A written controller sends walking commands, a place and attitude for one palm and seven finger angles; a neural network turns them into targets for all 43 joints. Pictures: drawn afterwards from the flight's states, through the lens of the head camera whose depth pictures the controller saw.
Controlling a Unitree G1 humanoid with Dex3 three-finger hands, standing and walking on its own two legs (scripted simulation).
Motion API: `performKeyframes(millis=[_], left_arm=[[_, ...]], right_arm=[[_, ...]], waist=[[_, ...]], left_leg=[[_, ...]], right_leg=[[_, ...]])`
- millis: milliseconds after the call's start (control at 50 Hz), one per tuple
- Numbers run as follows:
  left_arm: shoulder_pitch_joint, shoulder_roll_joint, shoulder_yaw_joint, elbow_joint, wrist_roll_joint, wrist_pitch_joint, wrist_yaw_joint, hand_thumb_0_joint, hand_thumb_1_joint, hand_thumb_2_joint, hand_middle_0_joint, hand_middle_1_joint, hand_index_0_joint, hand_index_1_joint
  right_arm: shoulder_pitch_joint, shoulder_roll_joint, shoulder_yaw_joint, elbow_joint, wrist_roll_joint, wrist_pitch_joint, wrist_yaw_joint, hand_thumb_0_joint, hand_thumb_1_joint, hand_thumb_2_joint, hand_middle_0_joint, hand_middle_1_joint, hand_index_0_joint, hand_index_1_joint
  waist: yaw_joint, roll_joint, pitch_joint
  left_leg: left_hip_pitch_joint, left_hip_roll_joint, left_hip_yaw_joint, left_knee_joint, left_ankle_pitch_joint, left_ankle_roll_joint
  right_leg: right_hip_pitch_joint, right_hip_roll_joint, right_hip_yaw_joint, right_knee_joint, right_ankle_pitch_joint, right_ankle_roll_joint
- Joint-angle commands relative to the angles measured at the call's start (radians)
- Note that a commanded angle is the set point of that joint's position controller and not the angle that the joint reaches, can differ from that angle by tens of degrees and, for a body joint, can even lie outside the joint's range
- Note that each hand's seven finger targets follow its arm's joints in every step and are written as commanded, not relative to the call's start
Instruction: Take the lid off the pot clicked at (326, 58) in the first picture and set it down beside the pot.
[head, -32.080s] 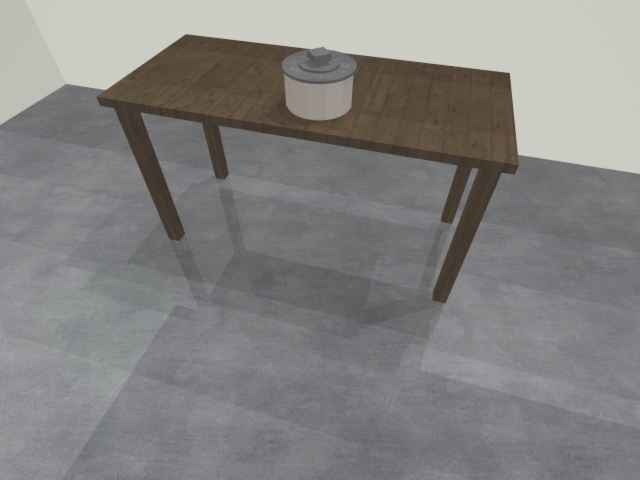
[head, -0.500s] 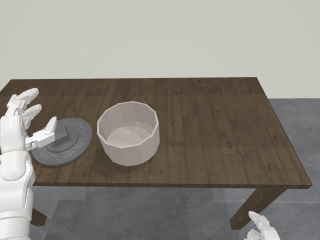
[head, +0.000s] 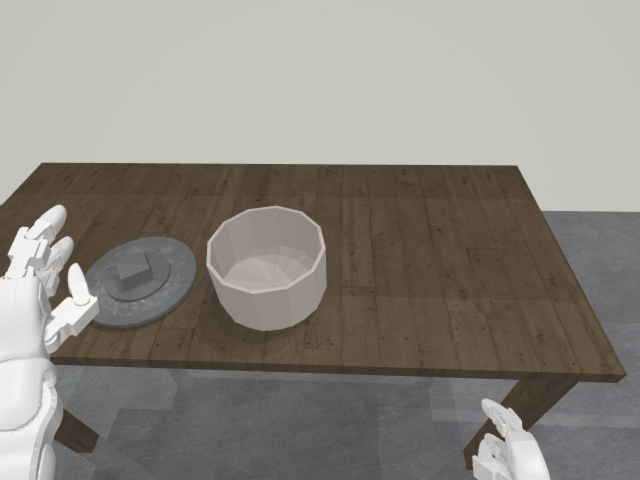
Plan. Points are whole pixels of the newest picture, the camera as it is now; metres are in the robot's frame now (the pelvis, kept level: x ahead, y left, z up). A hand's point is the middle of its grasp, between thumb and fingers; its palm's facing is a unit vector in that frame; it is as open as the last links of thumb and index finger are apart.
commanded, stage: draw the hand back to the body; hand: left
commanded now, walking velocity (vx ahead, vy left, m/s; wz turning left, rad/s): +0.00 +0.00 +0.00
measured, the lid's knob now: (134, 267) +0.46 +0.40 -0.06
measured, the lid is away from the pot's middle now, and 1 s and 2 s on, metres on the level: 0.26 0.26 0.26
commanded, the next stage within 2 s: step back with the hand held close in 0.58 s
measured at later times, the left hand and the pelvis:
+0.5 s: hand (47, 370) +0.17 +0.27 +0.15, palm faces +0.39 -0.84 -0.36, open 7.4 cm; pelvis -0.01 +0.02 +0.00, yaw +0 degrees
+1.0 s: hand (65, 381) +0.17 +0.26 +0.13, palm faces +0.20 -0.87 -0.45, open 7.4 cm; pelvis -0.04 +0.04 -0.01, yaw -2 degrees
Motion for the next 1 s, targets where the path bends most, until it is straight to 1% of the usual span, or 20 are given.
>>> performKeyframes(millis=[0,60,120,260,360,440,520,560,620,660,680,700,720,740,760,820,880,900,920,980], left_arm=[[-0.155,0.246,0.107,-0.408,0.009,-0.093,0.019,0.0,0.9,0.9,-0.2,-0.3,-0.2,-0.3],[-0.022,0.2,0.088,-0.354,0.009,-0.078,0.022,0.0,0.9,0.9,-0.2,-0.3,-0.2,-0.3],[0.017,0.183,0.085,-0.346,0.007,-0.071,0.017,0.0,0.9,0.9,-0.2,-0.3,-0.2,-0.3],[0.128,0.178,0.07,-0.55,0.018,-0.084,0.02,0.0,0.9,0.9,-0.2,-0.3,-0.2,-0.3],[0.223,0.153,0.065,-0.538,0.016,-0.072,0.023,0.0,0.9,0.9,-0.2,-0.3,-0.2,-0.3],[0.22,0.155,0.059,-0.613,0.023,-0.079,0.027,0.0,0.9,0.9,-0.2,-0.3,-0.2,-0.3],[0.225,0.145,0.057,-0.587,0.027,-0.073,0.034,0.0,0.9,0.9,-0.2,-0.3,-0.2,-0.3],[0.252,0.124,0.041,-0.552,0.022,-0.063,0.032,0.0,0.9,0.9,-0.2,-0.3,-0.2,-0.3],[0.212,0.142,0.044,-0.632,0.031,-0.076,0.033,0.0,0.9,0.9,-0.2,-0.3,-0.2,-0.3],[0.239,0.149,0.053,-0.631,0.031,-0.075,0.038,0.0,0.9,0.9,-0.2,-0.3,-0.2,-0.3],[0.049,0.331,0.244,-0.734,0.018,-0.132,0.042,0.0,0.9,0.9,-0.2,-0.3,-0.2,-0.3],[0.049,0.342,0.257,-0.7,0.017,-0.155,0.039,0.0,0.9,0.9,-0.2,-0.3,-0.2,-0.3],[0.159,0.251,0.19,-0.596,0.02,-0.153,0.029,0.0,0.9,0.9,-0.2,-0.3,-0.2,-0.3],[0.227,0.197,0.15,-0.556,0.021,-0.145,0.017,0.0,0.9,0.9,-0.2,-0.3,-0.2,-0.3],[0.27,0.162,0.12,-0.537,0.023,-0.141,0.006,0.0,0.9,0.9,-0.2,-0.3,-0.2,-0.3],[0.367,0.123,0.087,-0.556,0.024,-0.153,-0.013,0.0,0.9,0.9,-0.2,-0.3,-0.2,-0.3],[0.422,0.164,0.124,-0.637,0.027,-0.159,-0.015,0.0,0.9,0.9,-0.2,-0.3,-0.2,-0.3],[0.431,0.212,0.168,-0.672,0.028,-0.166,-0.008,0.0,0.9,0.9,-0.2,-0.3,-0.2,-0.3],[0.465,0.194,0.161,-0.69,0.027,-0.172,-0.007,0.0,0.9,0.9,-0.2,-0.3,-0.2,-0.3],[0.499,0.234,0.202,-0.78,0.02,-0.183,0.004,0.0,0.9,0.9,-0.2,-0.3,-0.2,-0.3]], right_arm=[[-0.145,-0.104,-0.04,-0.179,-0.009,-0.074,-0.003,0.0,-0.9,-0.9,0.2,0.3,0.2,0.3],[-0.134,-0.101,-0.039,-0.171,-0.014,-0.08,0.0,0.0,-0.9,-0.9,0.2,0.3,0.2,0.3],[-0.135,-0.103,-0.041,-0.171,-0.013,-0.068,-0.002,0.0,-0.9,-0.9,0.2,0.3,0.2,0.3],[-0.146,-0.093,-0.036,-0.193,-0.022,-0.089,0.003,0.0,-0.9,-0.9,0.2,0.3,0.2,0.3],[-0.144,-0.09,-0.036,-0.189,-0.024,-0.083,0.001,0.0,-0.9,-0.9,0.2,0.3,0.2,0.3],[-0.146,-0.087,-0.032,-0.194,-0.026,-0.091,0.0,0.0,-0.9,-0.9,0.2,0.3,0.2,0.3],[-0.142,-0.085,-0.031,-0.187,-0.029,-0.094,-0.007,0.0,-0.9,-0.9,0.2,0.3,0.2,0.3],[-0.144,-0.085,-0.032,-0.188,-0.027,-0.085,-0.007,0.0,-0.9,-0.9,0.2,0.3,0.2,0.3],[-0.151,-0.084,-0.032,-0.196,-0.03,-0.094,-0.008,0.0,-0.9,-0.9,0.2,0.3,0.2,0.3],[-0.147,-0.084,-0.029,-0.193,-0.032,-0.1,-0.006,0.0,-0.9,-0.9,0.2,0.3,0.2,0.3],[-0.122,-0.095,-0.028,-0.227,-0.027,-0.078,-0.006,0.0,-0.9,-0.9,0.2,0.3,0.2,0.3],[-0.123,-0.079,-0.02,-0.209,-0.03,-0.068,-0.008,0.0,-0.9,-0.9,0.2,0.3,0.2,0.3],[-0.12,-0.068,-0.021,-0.183,-0.036,-0.062,-0.005,0.0,-0.9,-0.9,0.2,0.3,0.2,0.3],[-0.109,-0.076,-0.032,-0.193,-0.033,-0.057,0.001,0.0,-0.9,-0.9,0.2,0.3,0.2,0.3],[-0.103,-0.085,-0.041,-0.204,-0.031,-0.05,0.006,0.0,-0.9,-0.9,0.2,0.3,0.2,0.3],[-0.094,-0.096,-0.056,-0.231,-0.025,-0.039,0.016,0.0,-0.9,-0.9,0.2,0.3,0.2,0.3],[-0.087,-0.1,-0.071,-0.262,-0.018,-0.019,0.023,0.0,-0.9,-0.9,0.2,0.3,0.2,0.3],[-0.095,-0.097,-0.073,-0.267,-0.016,-0.016,0.024,0.0,-0.9,-0.9,0.2,0.3,0.2,0.3],[-0.089,-0.091,-0.07,-0.275,-0.017,-0.012,0.024,0.0,-0.9,-0.9,0.2,0.3,0.2,0.3],[-0.087,-0.086,-0.079,-0.292,-0.01,-0.009,0.022,0.0,-0.9,-0.9,0.2,0.3,0.2,0.3]], waist=[[0.007,0.052,-0.174],[0.011,0.02,-0.13],[0.005,-0.042,-0.086],[0.018,0.035,-0.117],[0.014,-0.014,-0.058],[0.013,0.024,-0.07],[0.011,0.014,-0.053],[0.012,-0.028,-0.034],[0.013,0.03,-0.07],[0.02,0.033,-0.079],[0.0,0.011,0.015],[-0.007,0.003,0.019],[-0.013,-0.092,0.051],[-0.017,-0.132,0.025],[-0.019,-0.121,0.007],[-0.018,-0.028,-0.097],[-0.014,-0.038,-0.173],[-0.013,-0.039,-0.188],[-0.015,-0.039,-0.198],[-0.013,0.005,-0.212]], left_leg=[[0.162,-0.003,0.024,-0.028,0.252,0.05],[0.134,0.004,0.018,-0.036,0.238,0.045],[0.105,0.007,0.018,-0.051,0.193,0.043],[0.113,0.01,-0.002,-0.05,0.196,0.038],[0.076,0.015,-0.006,-0.058,0.141,0.035],[0.076,0.014,-0.014,-0.059,0.12,0.031],[0.066,0.013,-0.016,-0.062,0.097,0.03],[0.061,0.014,-0.015,-0.063,0.082,0.032],[0.068,0.009,-0.015,-0.063,0.077,0.031],[0.072,0.011,-0.022,-0.061,0.1,0.029],[-0.001,0.023,-0.02,-0.042,0.018,0.058],[-0.016,0.017,-0.032,-0.033,-0.009,0.056],[-0.032,0.017,-0.035,-0.016,0.002,0.059],[-0.021,0.025,-0.03,-0.001,0.041,0.058],[-0.015,0.033,-0.023,0.011,0.082,0.06],[-0.001,0.055,-0.015,0.012,0.195,0.069],[0.006,0.083,-0.033,0.027,0.344,0.075],[0.003,0.088,-0.042,0.022,0.353,0.076],[-0.014,0.091,-0.047,0.02,0.356,0.077],[-0.042,0.113,-0.063,0.025,0.391,0.083]], right_leg=[[-0.067,-0.016,-0.036,-0.056,0.306,-0.035],[-0.081,-0.01,-0.046,-0.055,0.279,-0.037],[-0.099,-0.007,-0.047,-0.068,0.23,-0.032],[-0.087,-0.011,-0.043,-0.059,0.211,-0.041],[-0.113,-0.01,-0.046,-0.072,0.157,-0.039],[-0.114,-0.01,-0.042,-0.067,0.135,-0.042],[-0.123,-0.007,-0.042,-0.069,0.114,-0.041],[-0.133,-0.009,-0.043,-0.077,0.098,-0.038],[-0.118,-0.009,-0.037,-0.07,0.098,-0.04],[-0.107,-0.01,-0.04,-0.061,0.113,-0.043],[-0.18,-0.047,0.075,-0.102,0.202,-0.032],[-0.18,-0.069,0.081,-0.1,0.206,-0.038],[-0.202,-0.071,0.079,-0.102,0.222,-0.03],[-0.193,-0.08,0.085,-0.086,0.266,-0.024],[-0.187,-0.087,0.084,-0.068,0.31,-0.017],[-0.145,-0.088,0.045,0.0,0.359,0.0],[-0.127,-0.087,0.021,0.056,0.392,0.01],[-0.121,-0.086,0.021,0.071,0.373,0.01],[-0.12,-0.078,0.006,0.086,0.354,0.013],[-0.127,-0.075,-0.004,0.134,0.319,0.018]])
